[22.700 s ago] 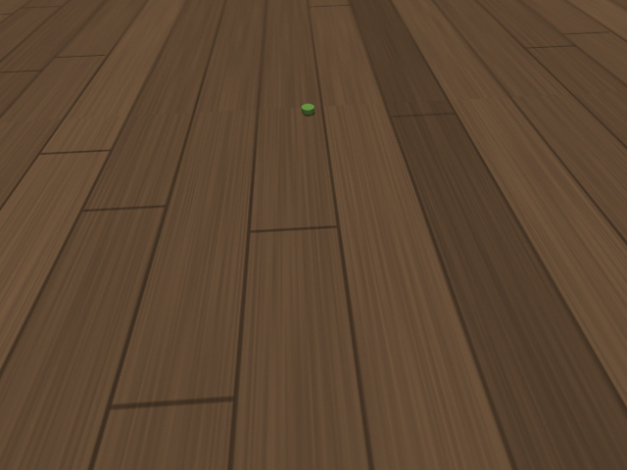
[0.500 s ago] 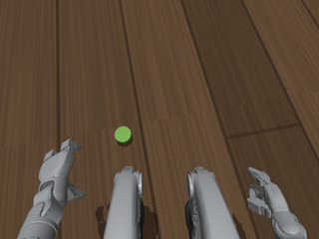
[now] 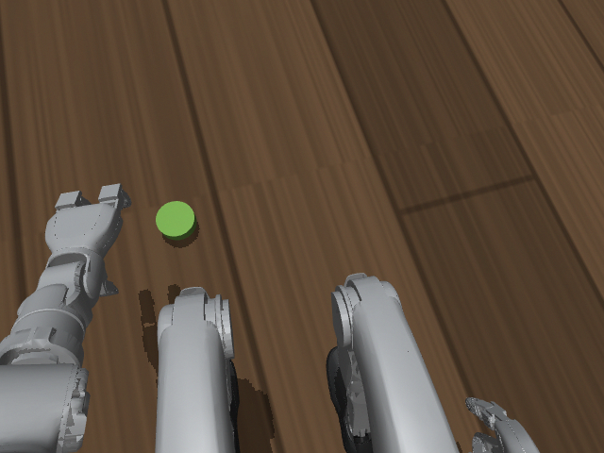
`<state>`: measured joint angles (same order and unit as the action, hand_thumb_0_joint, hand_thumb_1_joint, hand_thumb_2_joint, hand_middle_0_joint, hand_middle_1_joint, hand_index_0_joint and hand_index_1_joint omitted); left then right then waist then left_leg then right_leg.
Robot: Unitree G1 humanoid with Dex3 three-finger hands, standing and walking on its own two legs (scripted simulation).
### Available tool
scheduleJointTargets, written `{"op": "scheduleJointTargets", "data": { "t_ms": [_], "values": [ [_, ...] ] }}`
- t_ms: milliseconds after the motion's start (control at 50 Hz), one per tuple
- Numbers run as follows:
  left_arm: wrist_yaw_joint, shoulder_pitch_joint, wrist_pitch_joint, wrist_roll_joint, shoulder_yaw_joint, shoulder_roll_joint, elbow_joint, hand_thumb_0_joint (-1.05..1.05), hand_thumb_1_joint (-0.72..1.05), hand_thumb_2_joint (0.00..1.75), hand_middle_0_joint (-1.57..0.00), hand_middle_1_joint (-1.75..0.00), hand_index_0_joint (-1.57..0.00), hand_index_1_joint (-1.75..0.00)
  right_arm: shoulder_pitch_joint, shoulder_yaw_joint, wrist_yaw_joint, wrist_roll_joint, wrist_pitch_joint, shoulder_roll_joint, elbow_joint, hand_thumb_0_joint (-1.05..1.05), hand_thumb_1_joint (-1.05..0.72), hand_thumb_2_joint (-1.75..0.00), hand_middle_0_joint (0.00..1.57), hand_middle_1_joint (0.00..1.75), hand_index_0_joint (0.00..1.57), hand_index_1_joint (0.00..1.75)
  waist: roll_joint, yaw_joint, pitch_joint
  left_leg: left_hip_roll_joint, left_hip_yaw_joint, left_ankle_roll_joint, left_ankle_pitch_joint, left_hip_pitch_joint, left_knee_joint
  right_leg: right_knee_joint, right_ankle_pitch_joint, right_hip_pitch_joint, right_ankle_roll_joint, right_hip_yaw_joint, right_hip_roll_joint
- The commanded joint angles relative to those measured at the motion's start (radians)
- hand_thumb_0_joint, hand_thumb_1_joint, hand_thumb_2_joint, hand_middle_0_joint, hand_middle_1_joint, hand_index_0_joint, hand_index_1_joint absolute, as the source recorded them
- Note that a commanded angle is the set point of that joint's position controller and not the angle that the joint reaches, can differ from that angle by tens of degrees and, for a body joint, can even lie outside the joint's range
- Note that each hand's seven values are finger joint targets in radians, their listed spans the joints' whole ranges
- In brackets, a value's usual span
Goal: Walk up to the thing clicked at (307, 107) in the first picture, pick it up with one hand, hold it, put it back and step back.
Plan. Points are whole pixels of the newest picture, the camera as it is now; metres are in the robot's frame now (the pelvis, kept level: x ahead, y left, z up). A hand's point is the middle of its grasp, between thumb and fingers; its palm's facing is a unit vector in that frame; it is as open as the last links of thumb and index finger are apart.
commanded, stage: rise first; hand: left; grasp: from above
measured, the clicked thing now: (176, 220) +0.52 +0.22 -0.37
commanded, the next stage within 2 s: none
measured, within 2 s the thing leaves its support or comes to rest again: neither
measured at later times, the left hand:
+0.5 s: hand (129, 238) +0.44 +0.26 -0.21, palm faces -0.45 -0.06 -0.89, open 14.1 cm
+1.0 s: hand (138, 231) +0.46 +0.26 -0.24, palm faces -0.45 -0.07 -0.89, open 14.0 cm
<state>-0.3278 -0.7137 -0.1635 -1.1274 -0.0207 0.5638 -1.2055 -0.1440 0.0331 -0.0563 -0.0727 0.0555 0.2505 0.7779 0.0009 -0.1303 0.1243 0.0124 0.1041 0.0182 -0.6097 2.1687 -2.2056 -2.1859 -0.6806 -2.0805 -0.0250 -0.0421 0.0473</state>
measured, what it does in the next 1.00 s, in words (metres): lowers itself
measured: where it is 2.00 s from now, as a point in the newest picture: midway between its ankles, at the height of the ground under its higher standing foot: (289, 426)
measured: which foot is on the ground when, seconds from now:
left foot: down 0.00-1.00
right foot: down 0.00-1.00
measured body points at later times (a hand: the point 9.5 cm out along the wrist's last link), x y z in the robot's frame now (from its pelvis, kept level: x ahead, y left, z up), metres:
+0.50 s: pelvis +0.01 +0.00 -0.04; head +0.24 +0.05 +0.35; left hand +0.46 +0.26 -0.16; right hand +0.09 -0.27 -0.17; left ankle +0.10 +0.13 -0.35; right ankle +0.10 -0.12 -0.35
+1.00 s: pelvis +0.02 +0.00 -0.05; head +0.26 +0.05 +0.32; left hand +0.48 +0.26 -0.19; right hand +0.07 -0.27 -0.17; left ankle +0.10 +0.13 -0.35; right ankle +0.10 -0.12 -0.35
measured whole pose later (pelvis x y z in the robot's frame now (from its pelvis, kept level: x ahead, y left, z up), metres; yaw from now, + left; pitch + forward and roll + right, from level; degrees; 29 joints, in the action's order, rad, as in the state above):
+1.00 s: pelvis +0.02 +0.00 -0.05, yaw -4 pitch +33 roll -7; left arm -0.46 -0.89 -0.16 -1.22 -0.06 0.65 -1.42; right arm -0.11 -0.05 -0.12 -0.15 0.06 0.25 0.78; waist -0.03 -0.20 0.04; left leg 0.03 0.16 0.03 -0.67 2.32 -2.40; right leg -2.35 -0.72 -2.23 -0.03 -0.08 0.08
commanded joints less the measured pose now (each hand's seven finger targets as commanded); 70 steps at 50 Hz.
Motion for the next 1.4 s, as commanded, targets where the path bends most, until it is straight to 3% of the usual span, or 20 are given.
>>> {"op": "scheduleJointTargets", "data": {
  "t_ms": [0, 40, 140, 220, 280, 360, 380, 480, 540, 560, 620, 860, 880, 1040, 1120, 1180, 1200, 1220, 1320, 1380],
  "values": [
    [-0.07, -0.318, -0.016, -0.041, -0.027, 0.23, 0.091, 0.0, -0.56, 1.05, -0.07, -0.97, -0.06, -0.98, -0.11, 0.059, 0.002, -0.009, 0.02, 0.204, -0.054, 0.0, -0.89, -0.9, 0.2, 0.3, 0.2, 0.3, 0.174, 0.006, 0.593, -0.02, -0.076, -0.037, -0.008, -0.495, 0.228, 0.251, 0.048, 0.183, 0.075, -0.077, 0.01],
    [-0.086, -0.36, -0.022, -0.068, -0.033, 0.245, 0.095, 0.0, -0.56, 1.04, -0.07, -0.96, -0.06, -0.97, -0.122, 0.055, -0.002, -0.013, 0.017, 0.207, -0.042, 0.0, -0.89, -0.9, 0.2, 0.3, 0.2, 0.3, 0.234, 0.008, 0.624, -0.018, -0.076, -0.031, 0.026, -0.513, 0.214, 0.219, 0.086, 0.165, 0.078, -0.082, 0.01],
    [-0.12, -0.38, -0.021, -0.095, -0.031, 0.231, 0.017, 0.0, -0.56, 1.03, -0.08, -0.96, -0.06, -0.97, -0.137, 0.05, -0.012, -0.028, 0.011, 0.211, -0.025, 0.0, -0.9, -0.9, 0.2, 0.3, 0.2, 0.3, 0.205, -0.014, 0.621, -0.011, -0.071, -0.035, 0.073, -0.496, 0.173, 0.188, 0.142, 0.153, 0.071, -0.093, 0.012],
    [-0.141, -0.407, -0.009, -0.092, -0.02, 0.212, -0.047, 0.0, -0.55, 1.02, -0.08, -0.98, -0.07, -0.98, -0.135, 0.045, -0.021, -0.04, 0.013, 0.205, -0.019, 0.0, -0.9, -0.9, 0.2, 0.3, 0.2, 0.3, 0.212, -0.029, 0.597, -0.006, -0.069, -0.037, 0.061, -0.475, 0.156, 0.176, 0.135, 0.124, 0.071, -0.097, 0.015],
    [-0.153, -0.428, -0.002, -0.09, -0.039, 0.242, -0.07, 0.0, -0.54, 1.01, -0.09, -0.96, -0.09, -0.97, -0.139, 0.038, -0.026, -0.049, 0.016, 0.208, -0.016, 0.0, -0.9, -0.9, 0.2, 0.3, 0.2, 0.3, 0.185, -0.031, 0.602, -0.006, -0.076, -0.044, 0.05, -0.432, 0.13, 0.174, 0.126, 0.138, 0.066, -0.093, 0.016],
    [-0.155, -0.458, 0.001, -0.092, -0.03, 0.239, -0.056, 0.0, -0.54, 1.02, -0.1, -0.96, -0.09, -0.97, -0.143, 0.03, -0.034, -0.054, 0.017, 0.203, -0.013, 0.0, -0.9, -0.9, 0.2, 0.3, 0.2, 0.3, 0.218, -0.042, 0.625, -0.002, -0.07, -0.041, 0.067, -0.443, 0.116, 0.151, 0.146, 0.146, 0.068, -0.101, 0.021],
    [-0.158, -0.441, 0.002, -0.086, -0.046, 0.252, -0.063, 0.0, -0.55, 1.02, -0.09, -0.97, -0.09, -0.98, -0.139, 0.031, -0.034, -0.055, 0.016, 0.205, -0.011, 0.0, -0.9, -0.9, 0.2, 0.3, 0.2, 0.3, 0.21, -0.029, 0.631, -0.003, -0.07, -0.042, 0.067, -0.441, 0.113, 0.146, 0.145, 0.143, 0.069, -0.099, 0.022],
    [-0.159, -0.455, 0.005, -0.084, -0.05, 0.258, -0.074, 0.0, -0.54, 1.01, -0.11, -0.97, -0.1, -0.98, -0.152, 0.017, -0.038, -0.062, 0.013, 0.201, -0.012, 0.0, -0.9, -0.9, 0.2, 0.3, 0.2, 0.3, 0.184, -0.056, 0.628, 0.001, -0.073, -0.05, 0.092, -0.402, 0.072, 0.144, 0.184, 0.177, 0.059, -0.096, 0.025],
    [-0.156, -0.426, 0.005, -0.078, -0.065, 0.277, -0.086, 0.0, -0.54, 1.0, -0.1, -0.98, -0.1, -0.98, -0.146, 0.013, -0.042, -0.064, 0.012, 0.199, -0.009, 0.0, -0.9, -0.9, 0.2, 0.3, 0.2, 0.3, 0.187, -0.038, 0.618, 0.003, -0.078, -0.052, 0.097, -0.375, 0.059, 0.136, 0.193, 0.194, 0.057, -0.093, 0.027],
    [-0.157, -0.445, 0.004, -0.075, -0.069, 0.282, -0.081, 0.0, -0.54, 1.01, -0.1, -0.96, -0.09, -0.98, -0.157, 0.01, -0.043, -0.065, 0.013, 0.208, -0.01, 0.0, -0.9, -0.9, 0.2, 0.3, 0.2, 0.3, 0.184, -0.051, 0.615, 0.005, -0.076, -0.053, 0.1, -0.376, 0.052, 0.135, 0.198, 0.189, 0.056, -0.096, 0.027],
    [-0.156, -0.443, -0.001, -0.073, -0.075, 0.294, -0.075, 0.0, -0.54, 1.0, -0.1, -0.98, -0.1, -0.98, -0.155, 0.006, -0.044, -0.065, 0.01, 0.208, -0.013, 0.0, -0.9, -0.9, 0.2, 0.3, 0.2, 0.3, 0.204, -0.041, 0.619, 0.003, -0.073, -0.05, 0.087, -0.366, 0.053, 0.124, 0.182, 0.183, 0.06, -0.1, 0.03],
    [-0.165, -0.464, -0.012, -0.079, -0.07, 0.303, -0.086, 0.0, -0.54, 1.0, -0.11, -0.97, -0.1, -0.98, -0.17, -0.012, -0.051, -0.074, 0.007, 0.227, -0.011, 0.0, -0.9, -0.9, 0.2, 0.3, 0.2, 0.3, 0.217, -0.072, 0.591, 0.006, -0.063, -0.049, 0.098, -0.339, 0.02, 0.1, 0.206, 0.183, 0.057, -0.114, 0.037],
    [-0.168, -0.452, -0.008, -0.082, -0.074, 0.301, -0.091, 0.0, -0.53, 0.99, -0.1, -0.98, -0.1, -0.98, -0.17, -0.01, -0.052, -0.074, 0.007, 0.233, -0.01, 0.0, -0.9, -0.9, 0.2, 0.3, 0.2, 0.3, 0.228, -0.062, 0.594, 0.007, -0.058, -0.044, 0.1, -0.36, 0.028, 0.09, 0.204, 0.162, 0.061, -0.121, 0.037],
    [-0.178, -0.469, 0.005, -0.087, -0.054, 0.294, -0.124, 0.0, -0.54, 0.99, -0.08, -1.01, -0.09, -1.0, -0.159, -0.015, -0.057, -0.078, 0.011, 0.243, -0.015, 0.0, -0.9, -0.9, 0.2, 0.3, 0.2, 0.3, 0.246, -0.08, 0.565, 0.01, -0.051, -0.043, 0.079, -0.354, 0.021, 0.08, 0.189, 0.123, 0.064, -0.131, 0.041],
    [-0.185, -0.487, 0.008, -0.083, -0.068, 0.317, -0.104, 0.0, -0.57, 1.04, -0.12, -0.97, -0.09, -1.01, -0.168, -0.023, -0.059, -0.08, 0.012, 0.241, -0.014, 0.0, -0.91, -0.9, 0.2, 0.3, 0.2, 0.3, 0.238, -0.08, 0.597, 0.01, -0.056, -0.047, 0.102, -0.342, 0.003, 0.084, 0.215, 0.165, 0.057, -0.124, 0.041],
    [-0.183, -0.498, 0.014, -0.082, -0.059, 0.31, -0.124, 0.0, -0.49, 0.97, -0.14, -0.98, -0.14, -0.98, -0.166, -0.029, -0.061, -0.083, 0.012, 0.245, -0.017, 0.0, -0.9, -0.9, 0.2, 0.3, 0.2, 0.3, 0.246, -0.095, 0.581, 0.009, -0.05, -0.045, 0.086, -0.337, 0.009, 0.076, 0.201, 0.152, 0.06, -0.131, 0.042],
    [-0.182, -0.504, 0.014, -0.081, -0.057, 0.313, -0.124, 0.0, -0.49, 0.96, -0.13, -0.99, -0.13, -0.98, -0.161, -0.026, -0.059, -0.079, 0.014, 0.247, -0.017, 0.0, -0.9, -0.9, 0.2, 0.3, 0.2, 0.3, 0.246, -0.086, 0.575, 0.009, -0.049, -0.045, 0.078, -0.342, 0.011, 0.08, 0.19, 0.133, 0.061, -0.131, 0.041],
    [-0.18, -0.504, 0.016, -0.083, -0.051, 0.306, -0.132, 0.0, -0.5, 0.96, -0.12, -0.99, -0.13, -0.99, -0.162, -0.03, -0.06, -0.082, 0.015, 0.245, -0.017, 0.0, -0.9, -0.9, 0.2, 0.3, 0.2, 0.3, 0.242, -0.099, 0.567, 0.01, -0.047, -0.045, 0.076, -0.339, 0.005, 0.078, 0.189, 0.136, 0.06, -0.133, 0.042],
    [-0.174, -0.516, 0.013, -0.081, -0.051, 0.321, -0.152, 0.0, -0.5, 0.97, -0.13, -0.99, -0.13, -0.99, -0.169, -0.044, -0.06, -0.085, 0.015, 0.246, -0.019, 0.0, -0.91, -0.9, 0.2, 0.3, 0.2, 0.3, 0.234, -0.107, 0.572, 0.008, -0.044, -0.047, 0.079, -0.316, -0.002, 0.076, 0.193, 0.152, 0.058, -0.134, 0.045],
    [-0.174, -0.507, 0.015, -0.081, -0.066, 0.346, -0.15, 0.0, -0.51, 0.97, -0.11, -1.02, -0.12, -1.01, -0.174, -0.049, -0.06, -0.085, 0.015, 0.25, -0.022, 0.0, -0.9, -0.9, 0.2, 0.3, 0.2, 0.3, 0.265, -0.094, 0.579, 0.008, -0.047, -0.043, 0.102, -0.337, 0.002, 0.069, 0.217, 0.165, 0.059, -0.136, 0.044]
  ]
}}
